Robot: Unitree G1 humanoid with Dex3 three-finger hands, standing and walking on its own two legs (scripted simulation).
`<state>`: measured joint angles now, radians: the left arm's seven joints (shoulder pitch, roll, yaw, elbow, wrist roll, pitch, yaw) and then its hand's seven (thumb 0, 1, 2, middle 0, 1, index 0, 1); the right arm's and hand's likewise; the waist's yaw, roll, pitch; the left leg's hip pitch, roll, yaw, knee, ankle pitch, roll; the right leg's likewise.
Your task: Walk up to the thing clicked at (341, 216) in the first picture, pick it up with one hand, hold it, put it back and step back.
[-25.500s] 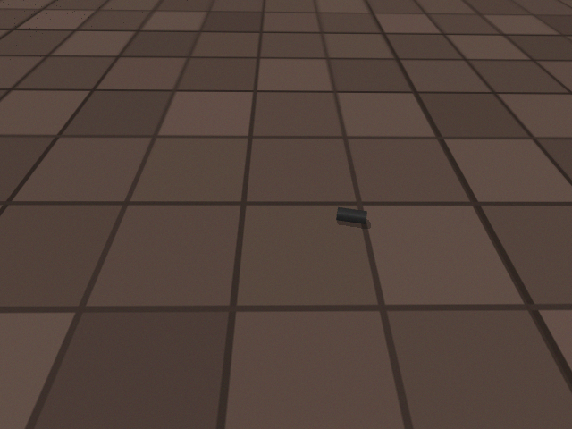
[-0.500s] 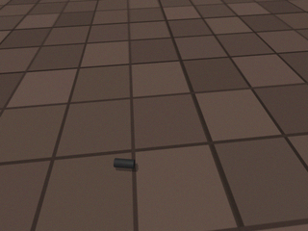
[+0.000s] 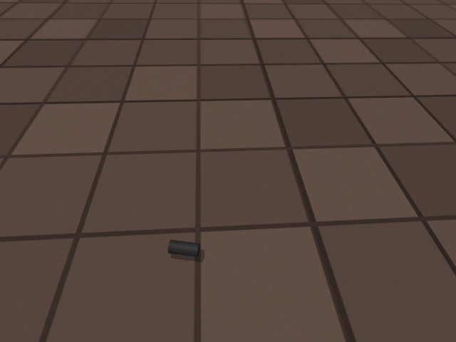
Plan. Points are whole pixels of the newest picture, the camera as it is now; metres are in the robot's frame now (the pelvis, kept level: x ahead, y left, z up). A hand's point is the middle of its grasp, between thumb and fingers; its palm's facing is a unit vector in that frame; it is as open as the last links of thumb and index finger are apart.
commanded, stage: walk up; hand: left
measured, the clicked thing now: (184, 248) +0.69 +0.21 -0.74
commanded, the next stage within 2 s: stand in 0.36 s
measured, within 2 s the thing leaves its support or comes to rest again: neither
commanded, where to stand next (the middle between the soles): +0.28 +0.01 m, yaw -5 degrees
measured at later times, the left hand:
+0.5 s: hand out of the picture +0.08 +0.26 -0.15, palm faces +0.01 -0.94 -0.35, open 7.4 cm
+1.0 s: hand out of the picture +0.03 +0.24 -0.14, palm faces -0.04 -0.94 -0.34, open 7.4 cm
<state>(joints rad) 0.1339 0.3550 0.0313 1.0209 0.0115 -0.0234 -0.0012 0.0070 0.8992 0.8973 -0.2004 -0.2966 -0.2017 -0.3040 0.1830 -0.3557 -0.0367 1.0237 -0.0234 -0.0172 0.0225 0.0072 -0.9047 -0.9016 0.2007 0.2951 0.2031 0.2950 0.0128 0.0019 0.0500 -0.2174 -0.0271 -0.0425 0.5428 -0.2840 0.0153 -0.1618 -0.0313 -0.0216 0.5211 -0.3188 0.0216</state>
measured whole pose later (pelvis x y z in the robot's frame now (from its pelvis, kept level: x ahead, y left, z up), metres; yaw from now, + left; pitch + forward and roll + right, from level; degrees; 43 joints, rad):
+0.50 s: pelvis +0.00 +0.00 +0.01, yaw +0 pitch -3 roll +0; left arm 0.09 0.35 0.01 1.11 0.01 -0.01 0.01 0.01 0.90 0.90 -0.20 -0.30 -0.20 -0.30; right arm 0.05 -0.33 -0.02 1.08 -0.01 -0.01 0.01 0.01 -0.90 -0.90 0.20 0.30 0.20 0.30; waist 0.02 0.00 0.08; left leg -0.13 -0.02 -0.04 0.40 -0.21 0.01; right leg -0.07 -0.03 -0.02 0.36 -0.24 0.02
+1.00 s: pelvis -0.03 -0.01 +0.01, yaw +0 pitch -3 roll +0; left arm 0.13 0.35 0.00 1.15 0.02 -0.01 -0.01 0.01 0.90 0.90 -0.20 -0.30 -0.20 -0.30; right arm 0.14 -0.35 -0.01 1.15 -0.02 0.00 0.02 0.01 -0.90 -0.90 0.20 0.30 0.20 0.30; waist -0.01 0.01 0.06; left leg -0.15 0.00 -0.05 0.34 -0.13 -0.01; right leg -0.10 -0.01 -0.03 0.33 -0.17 0.00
